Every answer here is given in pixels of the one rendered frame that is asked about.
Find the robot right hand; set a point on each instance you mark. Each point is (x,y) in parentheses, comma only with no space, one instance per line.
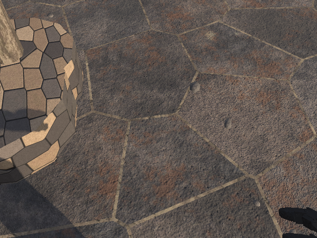
(306,216)

